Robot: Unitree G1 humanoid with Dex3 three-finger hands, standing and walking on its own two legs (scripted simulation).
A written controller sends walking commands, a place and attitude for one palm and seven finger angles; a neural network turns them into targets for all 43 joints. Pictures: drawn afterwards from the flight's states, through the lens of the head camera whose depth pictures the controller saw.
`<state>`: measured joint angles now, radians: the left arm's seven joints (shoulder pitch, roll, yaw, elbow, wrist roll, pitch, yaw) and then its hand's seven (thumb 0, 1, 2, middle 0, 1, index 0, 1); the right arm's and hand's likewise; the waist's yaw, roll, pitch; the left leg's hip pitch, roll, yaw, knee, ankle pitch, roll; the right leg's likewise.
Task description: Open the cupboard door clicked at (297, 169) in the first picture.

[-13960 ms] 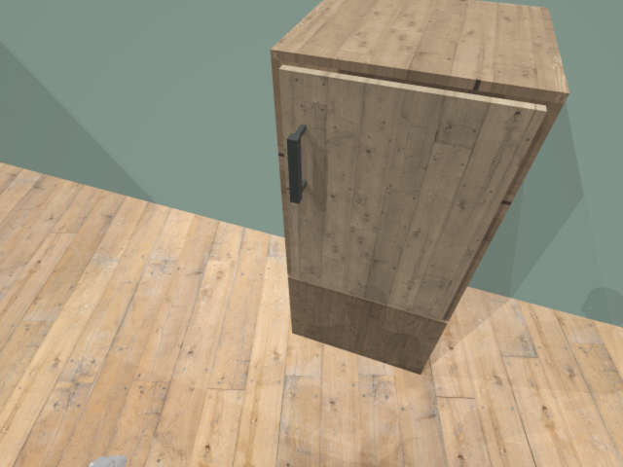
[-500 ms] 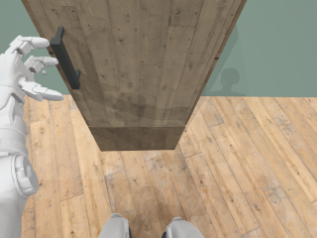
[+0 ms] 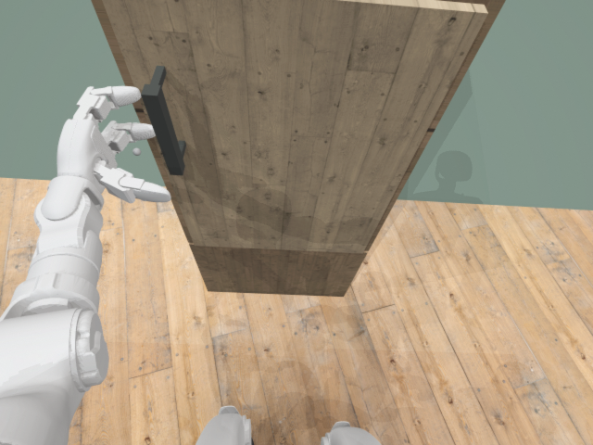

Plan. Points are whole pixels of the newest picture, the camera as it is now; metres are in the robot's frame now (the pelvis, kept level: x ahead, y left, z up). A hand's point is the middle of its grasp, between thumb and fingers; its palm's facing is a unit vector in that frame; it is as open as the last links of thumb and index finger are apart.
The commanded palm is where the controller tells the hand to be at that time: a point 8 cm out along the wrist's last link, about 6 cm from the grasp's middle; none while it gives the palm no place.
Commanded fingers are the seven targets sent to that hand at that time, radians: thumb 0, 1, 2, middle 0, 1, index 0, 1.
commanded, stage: slide the fingers in behind the handle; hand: left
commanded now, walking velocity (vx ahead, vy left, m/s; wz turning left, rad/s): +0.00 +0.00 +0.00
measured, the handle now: (169, 125) +0.53 +0.17 +0.09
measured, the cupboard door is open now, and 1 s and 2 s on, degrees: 0 0 2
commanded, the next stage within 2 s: close the thumb around the handle in 0.88 s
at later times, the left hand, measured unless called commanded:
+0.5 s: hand (182, 149) +0.48 +0.14 +0.10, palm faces -0.03 -1.00 +0.00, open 14.0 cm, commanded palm +0.45 +0.19 +0.09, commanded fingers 0.00 -0.50 0.30 -0.30 -1.20 -0.30 -1.20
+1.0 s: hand (182, 149) +0.48 +0.14 +0.09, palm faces -0.04 -1.00 -0.01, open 14.0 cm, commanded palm +0.46 +0.19 +0.09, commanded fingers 0.00 -0.39 0.35 -0.31 -1.21 -0.31 -1.21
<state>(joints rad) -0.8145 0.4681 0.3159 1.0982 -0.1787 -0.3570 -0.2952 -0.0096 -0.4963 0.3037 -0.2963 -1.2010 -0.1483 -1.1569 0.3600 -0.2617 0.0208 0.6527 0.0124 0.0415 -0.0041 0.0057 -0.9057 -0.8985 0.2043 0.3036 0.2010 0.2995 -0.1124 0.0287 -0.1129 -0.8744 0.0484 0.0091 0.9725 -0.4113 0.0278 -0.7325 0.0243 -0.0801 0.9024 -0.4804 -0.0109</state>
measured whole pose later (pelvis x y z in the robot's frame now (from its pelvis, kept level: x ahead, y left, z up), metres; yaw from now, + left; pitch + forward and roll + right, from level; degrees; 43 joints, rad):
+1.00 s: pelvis -0.01 -0.02 +0.00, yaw +0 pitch +18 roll -2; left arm -0.86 0.42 0.30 1.14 -0.14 -0.38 -0.24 -0.01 -0.50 0.30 -0.30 -1.20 -0.29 -1.21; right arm 0.36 -0.27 0.02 0.65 0.01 0.03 0.00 0.01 -0.91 -0.90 0.20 0.30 0.20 0.30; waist -0.13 0.03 -0.11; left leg -0.87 0.06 0.01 0.96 -0.39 0.00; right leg -0.75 0.03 -0.08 0.93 -0.48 -0.04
